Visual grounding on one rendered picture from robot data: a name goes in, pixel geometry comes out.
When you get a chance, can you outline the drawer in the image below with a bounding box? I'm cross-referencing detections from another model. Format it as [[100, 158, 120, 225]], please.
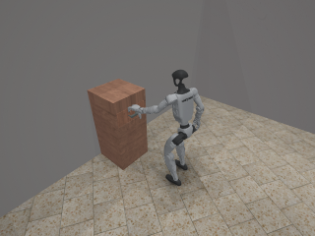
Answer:
[[116, 100, 145, 128]]

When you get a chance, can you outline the robot torso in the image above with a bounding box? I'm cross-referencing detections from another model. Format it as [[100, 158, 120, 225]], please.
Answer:
[[171, 88, 194, 140]]

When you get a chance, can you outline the left robot hand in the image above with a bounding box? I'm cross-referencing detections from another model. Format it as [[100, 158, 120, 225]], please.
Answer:
[[127, 104, 142, 119]]

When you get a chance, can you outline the handle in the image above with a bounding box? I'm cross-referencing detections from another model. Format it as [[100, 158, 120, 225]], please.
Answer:
[[128, 111, 138, 118]]

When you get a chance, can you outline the right robot forearm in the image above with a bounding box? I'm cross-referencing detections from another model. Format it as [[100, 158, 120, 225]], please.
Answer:
[[195, 109, 205, 122]]

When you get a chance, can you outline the robot left upper arm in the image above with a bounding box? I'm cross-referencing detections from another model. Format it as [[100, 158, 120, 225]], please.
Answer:
[[154, 94, 177, 114]]

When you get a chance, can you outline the cabinet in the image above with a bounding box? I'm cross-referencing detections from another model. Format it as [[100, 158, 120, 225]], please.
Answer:
[[87, 79, 148, 170]]

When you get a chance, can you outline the robot right upper arm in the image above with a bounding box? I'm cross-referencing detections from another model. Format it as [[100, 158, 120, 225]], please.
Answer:
[[189, 88, 205, 112]]

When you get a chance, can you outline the robot right shin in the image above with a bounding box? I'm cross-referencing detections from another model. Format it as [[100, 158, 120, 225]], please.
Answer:
[[175, 142, 185, 165]]

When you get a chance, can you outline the left robot forearm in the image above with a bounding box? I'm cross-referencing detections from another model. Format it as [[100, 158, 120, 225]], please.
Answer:
[[137, 106, 157, 114]]

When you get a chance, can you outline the right robot hand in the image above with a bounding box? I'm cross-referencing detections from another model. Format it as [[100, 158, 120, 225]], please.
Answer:
[[192, 119, 201, 131]]

